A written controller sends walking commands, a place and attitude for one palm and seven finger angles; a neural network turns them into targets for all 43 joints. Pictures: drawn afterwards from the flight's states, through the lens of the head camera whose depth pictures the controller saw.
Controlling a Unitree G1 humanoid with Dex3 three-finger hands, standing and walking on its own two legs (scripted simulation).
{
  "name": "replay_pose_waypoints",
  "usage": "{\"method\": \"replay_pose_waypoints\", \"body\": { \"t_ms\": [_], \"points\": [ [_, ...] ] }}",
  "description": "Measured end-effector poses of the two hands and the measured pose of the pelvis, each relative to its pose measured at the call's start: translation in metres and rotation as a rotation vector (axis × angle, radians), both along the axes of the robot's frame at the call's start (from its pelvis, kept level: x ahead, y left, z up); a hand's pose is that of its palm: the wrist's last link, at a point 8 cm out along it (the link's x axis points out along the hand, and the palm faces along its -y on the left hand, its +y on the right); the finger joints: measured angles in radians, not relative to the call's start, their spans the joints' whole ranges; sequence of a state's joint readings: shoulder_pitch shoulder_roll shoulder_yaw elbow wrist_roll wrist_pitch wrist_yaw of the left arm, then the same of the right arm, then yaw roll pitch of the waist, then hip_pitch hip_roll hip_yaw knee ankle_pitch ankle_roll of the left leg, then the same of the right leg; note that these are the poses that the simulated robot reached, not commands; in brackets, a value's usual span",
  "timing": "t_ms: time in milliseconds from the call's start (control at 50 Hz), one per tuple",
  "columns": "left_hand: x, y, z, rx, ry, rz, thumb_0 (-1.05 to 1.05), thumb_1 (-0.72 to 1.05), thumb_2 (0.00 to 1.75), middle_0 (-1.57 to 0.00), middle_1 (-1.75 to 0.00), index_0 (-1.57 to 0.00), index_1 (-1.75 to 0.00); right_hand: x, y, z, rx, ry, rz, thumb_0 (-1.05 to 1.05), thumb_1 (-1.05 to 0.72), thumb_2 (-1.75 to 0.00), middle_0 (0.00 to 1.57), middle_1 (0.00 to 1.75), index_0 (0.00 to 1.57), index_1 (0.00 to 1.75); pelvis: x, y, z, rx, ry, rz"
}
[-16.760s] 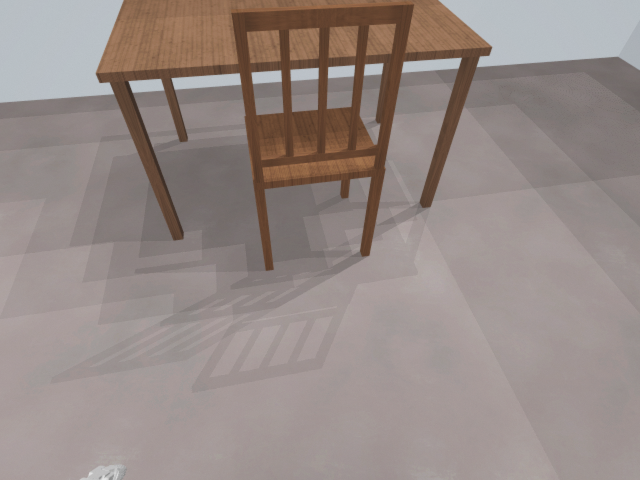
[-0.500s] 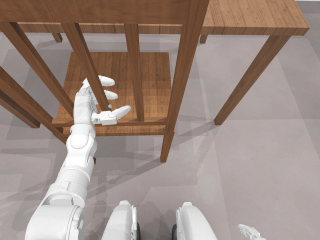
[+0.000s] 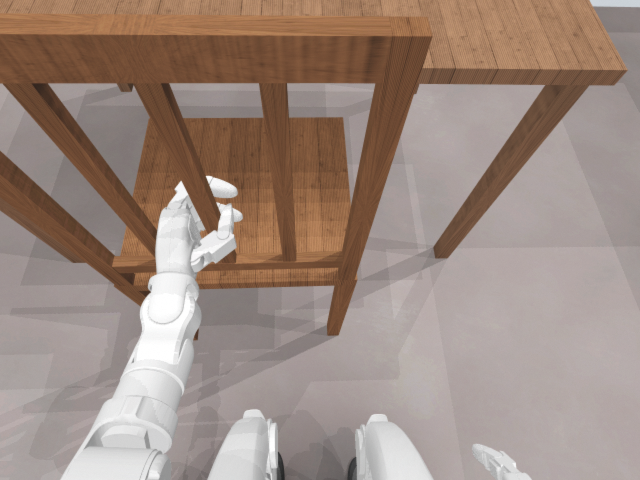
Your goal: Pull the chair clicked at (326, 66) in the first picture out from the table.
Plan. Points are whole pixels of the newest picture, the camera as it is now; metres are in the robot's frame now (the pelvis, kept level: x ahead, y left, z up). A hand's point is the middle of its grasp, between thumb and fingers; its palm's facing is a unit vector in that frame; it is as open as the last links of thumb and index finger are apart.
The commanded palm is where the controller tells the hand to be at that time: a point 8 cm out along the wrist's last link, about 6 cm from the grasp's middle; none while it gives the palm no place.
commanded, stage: hook a spindle and tug to test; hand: left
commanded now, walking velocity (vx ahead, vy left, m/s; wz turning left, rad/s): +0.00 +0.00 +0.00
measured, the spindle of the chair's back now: (202, 198) +0.44 +0.14 +0.05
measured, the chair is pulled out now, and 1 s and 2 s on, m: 0.01 0.09 0.21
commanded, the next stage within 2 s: step backward, pulling the chair out in 0.32 s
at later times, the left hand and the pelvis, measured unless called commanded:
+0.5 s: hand (230, 259) +0.38 +0.11 +0.01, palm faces -0.04 -0.99 -0.12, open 5.3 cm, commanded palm +0.35 +0.16 +0.01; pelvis +0.00 +0.00 +0.01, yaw +1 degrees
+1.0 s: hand (226, 286) +0.34 +0.11 +0.03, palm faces -0.10 -0.99 -0.11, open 5.2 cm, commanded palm +0.32 +0.16 +0.03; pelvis +0.00 +0.01 +0.10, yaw -3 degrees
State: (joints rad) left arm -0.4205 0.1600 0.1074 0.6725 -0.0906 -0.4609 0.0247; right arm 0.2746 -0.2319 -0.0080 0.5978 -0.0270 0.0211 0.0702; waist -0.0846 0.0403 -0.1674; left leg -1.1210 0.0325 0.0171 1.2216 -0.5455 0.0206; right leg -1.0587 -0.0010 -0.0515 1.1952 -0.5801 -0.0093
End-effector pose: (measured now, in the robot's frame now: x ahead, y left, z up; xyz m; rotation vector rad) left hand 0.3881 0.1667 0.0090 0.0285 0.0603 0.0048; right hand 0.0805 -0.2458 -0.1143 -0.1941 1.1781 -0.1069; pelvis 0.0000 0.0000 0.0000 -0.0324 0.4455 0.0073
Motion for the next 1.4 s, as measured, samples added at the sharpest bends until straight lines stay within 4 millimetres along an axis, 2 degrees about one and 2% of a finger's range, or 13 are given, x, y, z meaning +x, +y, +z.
{"method": "replay_pose_waypoints", "body": {
  "t_ms": [300,460,520,640,700,780,920,1140,1260,1400],
  "points": [
    [-0.025,-0.005,0.001,0.001,0.008,-0.024,0.02,0.76,0.78,-0.42,-1.45,-0.44,-1.45,0.035,0.001,0.006,0.007,-0.079,0.026,0.01,-0.90,-0.90,0.20,0.30,0.20,0.30,0.008,-0.003,0.003,0.007,-0.013,0.001],
    [-0.031,-0.006,0.002,0.032,0.004,-0.032,0.00,0.74,0.79,-0.46,-1.45,-0.44,-1.45,0.043,0.001,0.002,0.000,-0.091,0.036,0.01,-0.90,-0.90,0.20,0.30,0.20,0.30,0.003,-0.005,0.001,0.011,-0.040,0.012],
    [-0.030,-0.005,0.014,0.117,0.150,-0.037,0.01,0.73,0.79,-0.44,-1.39,-0.44,-1.45,0.040,0.007,0.021,0.005,-0.068,-0.043,0.01,-0.90,-0.90,0.20,0.30,0.20,0.30,0.004,-0.004,0.024,0.020,-0.135,0.015],
    [-0.036,-0.008,0.029,0.072,0.397,0.019,0.04,0.74,0.78,-0.33,-1.16,-0.47,-1.45,0.029,0.013,0.071,-0.015,-0.020,-0.094,0.01,-0.90,-0.90,0.20,0.30,0.20,0.30,0.021,0.000,0.075,0.027,-0.215,-0.002],
    [-0.034,-0.009,0.032,0.093,0.449,-0.018,0.05,0.73,0.78,-0.33,-1.14,-0.48,-1.45,0.022,0.007,0.088,-0.064,0.011,-0.098,0.01,-0.90,-0.90,0.20,0.30,0.20,0.30,0.022,0.002,0.088,0.022,-0.242,0.001],
    [-0.036,-0.009,0.034,0.102,0.475,-0.056,0.06,0.73,0.77,-0.31,-1.14,-0.49,-1.45,0.014,-0.004,0.101,-0.120,0.026,-0.118,0.01,-0.90,-0.90,0.20,0.30,0.20,0.30,0.017,0.008,0.097,0.009,-0.269,-0.003],
    [-0.050,-0.007,0.034,0.104,0.478,-0.076,0.05,0.73,0.77,-0.30,-1.14,-0.50,-1.45,0.002,-0.007,0.107,-0.134,0.013,-0.149,0.01,-0.90,-0.90,0.20,0.30,0.20,0.30,0.006,0.013,0.102,0.010,-0.304,-0.037],
    [-0.096,-0.010,0.035,0.104,0.496,-0.040,0.06,0.71,0.79,-0.31,-1.12,-0.50,-1.45,-0.013,0.009,0.094,-0.042,-0.030,-0.134,0.01,-0.90,-0.90,0.20,0.30,0.20,0.30,-0.022,0.001,0.103,0.015,-0.351,-0.047],
    [-0.121,-0.015,0.036,0.106,0.504,-0.029,0.06,0.71,0.79,-0.32,-1.12,-0.50,-1.45,-0.028,-0.002,0.093,-0.059,-0.065,-0.133,0.01,-0.90,-0.90,0.21,0.30,0.20,0.30,-0.044,-0.003,0.102,0.012,-0.371,-0.034],
    [-0.145,-0.015,0.036,0.115,0.501,-0.048,0.06,0.71,0.78,-0.31,-1.12,-0.50,-1.45,-0.054,-0.018,0.100,-0.134,-0.085,-0.139,0.01,-0.90,-0.90,0.20,0.30,0.20,0.30,-0.064,0.006,0.101,0.012,-0.394,-0.022]
  ]
}}
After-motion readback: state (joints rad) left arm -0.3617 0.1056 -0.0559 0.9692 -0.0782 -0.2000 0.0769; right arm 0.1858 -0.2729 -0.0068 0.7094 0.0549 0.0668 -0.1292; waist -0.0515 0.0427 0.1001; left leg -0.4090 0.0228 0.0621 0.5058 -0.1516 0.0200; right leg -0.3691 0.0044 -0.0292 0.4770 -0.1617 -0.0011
